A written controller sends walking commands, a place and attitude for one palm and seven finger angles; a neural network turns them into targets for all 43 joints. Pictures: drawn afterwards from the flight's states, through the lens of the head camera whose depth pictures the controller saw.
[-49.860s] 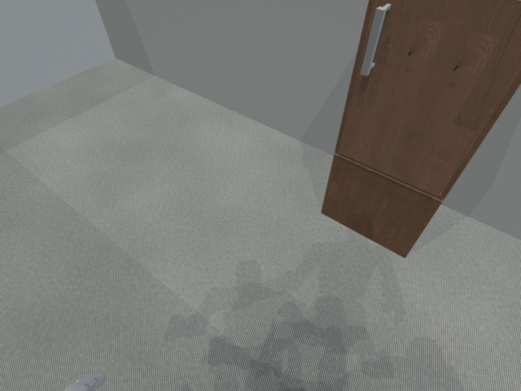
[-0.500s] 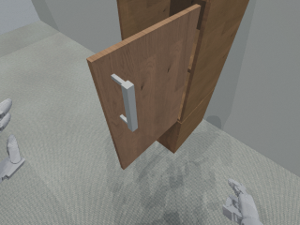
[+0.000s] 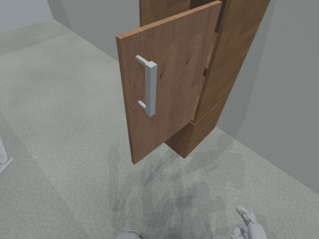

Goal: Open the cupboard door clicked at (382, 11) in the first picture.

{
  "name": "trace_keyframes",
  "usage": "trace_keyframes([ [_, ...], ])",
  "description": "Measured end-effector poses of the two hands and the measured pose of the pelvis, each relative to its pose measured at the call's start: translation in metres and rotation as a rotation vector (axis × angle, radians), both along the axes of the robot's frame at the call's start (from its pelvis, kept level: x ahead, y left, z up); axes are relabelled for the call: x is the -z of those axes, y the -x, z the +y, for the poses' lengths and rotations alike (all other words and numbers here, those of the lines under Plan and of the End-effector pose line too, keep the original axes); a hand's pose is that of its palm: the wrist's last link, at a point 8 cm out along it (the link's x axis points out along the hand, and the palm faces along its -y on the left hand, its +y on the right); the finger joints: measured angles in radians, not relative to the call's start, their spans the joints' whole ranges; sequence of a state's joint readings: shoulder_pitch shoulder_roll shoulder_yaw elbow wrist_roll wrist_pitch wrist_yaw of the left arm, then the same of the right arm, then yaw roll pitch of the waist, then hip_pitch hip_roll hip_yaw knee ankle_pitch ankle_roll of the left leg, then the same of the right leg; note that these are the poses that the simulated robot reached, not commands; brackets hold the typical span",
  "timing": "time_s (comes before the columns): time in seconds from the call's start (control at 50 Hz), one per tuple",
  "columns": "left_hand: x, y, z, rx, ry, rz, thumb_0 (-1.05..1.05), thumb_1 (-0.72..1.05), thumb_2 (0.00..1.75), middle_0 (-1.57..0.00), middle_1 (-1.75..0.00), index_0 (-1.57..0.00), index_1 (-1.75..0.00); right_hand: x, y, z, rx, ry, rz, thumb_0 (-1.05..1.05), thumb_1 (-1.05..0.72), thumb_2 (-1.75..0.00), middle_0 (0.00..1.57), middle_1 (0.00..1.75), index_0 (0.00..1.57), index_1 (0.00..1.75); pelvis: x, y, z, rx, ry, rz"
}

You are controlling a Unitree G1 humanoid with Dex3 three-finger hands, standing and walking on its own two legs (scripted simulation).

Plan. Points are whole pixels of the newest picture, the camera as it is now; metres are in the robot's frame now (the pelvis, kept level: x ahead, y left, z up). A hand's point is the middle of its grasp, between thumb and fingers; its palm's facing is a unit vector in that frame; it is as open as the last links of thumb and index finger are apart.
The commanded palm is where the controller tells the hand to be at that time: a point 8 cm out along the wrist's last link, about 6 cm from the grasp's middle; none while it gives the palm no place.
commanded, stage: step back with the hand held close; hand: left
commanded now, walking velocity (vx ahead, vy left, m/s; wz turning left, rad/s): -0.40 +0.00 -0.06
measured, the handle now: (145, 88) +0.48 +0.07 +0.12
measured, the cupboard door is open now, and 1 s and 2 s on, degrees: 87 87 87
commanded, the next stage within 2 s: stop stepping back and stand still in 0.22 s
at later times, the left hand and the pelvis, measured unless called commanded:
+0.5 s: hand out of the picture +0.07 +0.26 +0.19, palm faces +0.39 -0.79 -0.47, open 7.4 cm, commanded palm +0.01 +0.30 +0.19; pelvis -0.14 +0.00 +0.02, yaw -1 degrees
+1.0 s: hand out of the picture +0.00 +0.23 +0.19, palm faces +0.39 -0.77 -0.51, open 7.4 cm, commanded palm -0.06 +0.28 +0.19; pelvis -0.21 -0.02 +0.01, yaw -1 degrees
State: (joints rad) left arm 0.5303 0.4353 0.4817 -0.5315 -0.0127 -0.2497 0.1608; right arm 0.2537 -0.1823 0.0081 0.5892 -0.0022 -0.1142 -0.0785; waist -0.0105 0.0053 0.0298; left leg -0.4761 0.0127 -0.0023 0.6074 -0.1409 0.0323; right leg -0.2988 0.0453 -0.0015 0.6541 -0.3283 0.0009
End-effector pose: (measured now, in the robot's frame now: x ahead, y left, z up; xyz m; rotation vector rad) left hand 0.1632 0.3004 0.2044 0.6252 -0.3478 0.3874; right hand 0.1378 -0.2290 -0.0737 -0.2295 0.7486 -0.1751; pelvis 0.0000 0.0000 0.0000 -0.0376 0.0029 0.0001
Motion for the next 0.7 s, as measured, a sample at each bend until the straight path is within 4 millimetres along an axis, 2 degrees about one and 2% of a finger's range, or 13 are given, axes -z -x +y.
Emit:
trace_keyframes([
  [0.12,0.009,0.015,-0.009,0.027,0.077,0.056,0.01,0.89,0.90,-0.21,-0.30,-0.21,-0.30,-0.004,0.005,0.000,-0.017,-0.008,0.020,0.01,-0.90,-0.90,0.21,0.30,0.21,0.30,-0.008,0.023,0.002,0.018,-0.014,0.012],
  [0.2,0.015,0.024,-0.002,0.060,0.074,0.098,0.01,0.89,0.90,-0.22,-0.30,-0.21,-0.30,-0.016,0.008,0.003,-0.008,0.030,-0.011,0.01,-0.90,-0.90,0.21,0.30,0.21,0.30,-0.008,0.037,0.011,0.008,-0.007,0.027],
  [0.26,0.012,0.038,0.006,0.077,0.043,0.107,0.01,0.89,0.90,-0.22,-0.30,-0.21,-0.30,-0.024,0.014,0.009,-0.016,0.036,-0.041,0.01,-0.90,-0.90,0.20,0.30,0.20,0.30,-0.010,0.058,0.013,0.013,-0.027,0.019],
  [0.32,0.002,0.060,0.008,0.077,0.038,0.105,0.02,0.89,0.90,-0.22,-0.30,-0.21,-0.30,-0.034,0.028,0.017,-0.048,0.020,-0.084,0.01,-0.91,-0.90,0.20,0.30,0.20,0.30,-0.017,0.078,0.014,0.027,-0.007,0.010],
  [0.38,-0.006,0.086,0.003,0.077,0.054,0.085,0.02,0.89,0.90,-0.22,-0.30,-0.21,-0.30,-0.039,0.049,0.021,-0.061,-0.002,-0.107,0.01,-0.90,-0.90,0.20,0.30,0.21,0.30,-0.020,0.097,0.013,0.043,0.012,0.003],
  [0.46,-0.006,0.117,-0.003,0.049,0.081,0.084,0.01,0.89,0.90,-0.22,-0.30,-0.21,-0.30,-0.038,0.084,0.020,-0.050,-0.022,-0.108,0.01,-0.90,-0.90,0.21,0.30,0.21,0.30,-0.021,0.122,0.006,0.043,0.010,0.004],
  [0.56,-0.001,0.156,-0.015,0.011,0.069,0.093,0.01,0.89,0.90,-0.22,-0.30,-0.21,-0.30,-0.019,0.131,0.005,-0.053,-0.031,-0.066,0.01,-0.90,-0.90,0.21,0.30,0.21,0.30,-0.012,0.159,-0.007,0.037,-0.042,0.013],
  [0.64,-0.002,0.178,-0.019,0.010,0.118,0.073,0.01,0.89,0.90,-0.22,-0.30,-0.21,-0.30,-0.009,0.177,-0.013,0.001,-0.016,0.027,0.01,-0.90,-0.90,0.21,0.30,0.21,0.30,-0.018,0.171,-0.008,0.034,-0.043,0.000],
  [0.7,0.000,0.186,-0.015,-0.009,0.129,0.048,0.01,0.89,0.90,-0.22,-0.30,-0.21,-0.30,-0.007,0.206,-0.026,0.042,0.020,0.065,0.01,-0.90,-0.90,0.21,0.30,0.21,0.30,-0.020,0.176,-0.008,0.023,-0.054,0.001],
])
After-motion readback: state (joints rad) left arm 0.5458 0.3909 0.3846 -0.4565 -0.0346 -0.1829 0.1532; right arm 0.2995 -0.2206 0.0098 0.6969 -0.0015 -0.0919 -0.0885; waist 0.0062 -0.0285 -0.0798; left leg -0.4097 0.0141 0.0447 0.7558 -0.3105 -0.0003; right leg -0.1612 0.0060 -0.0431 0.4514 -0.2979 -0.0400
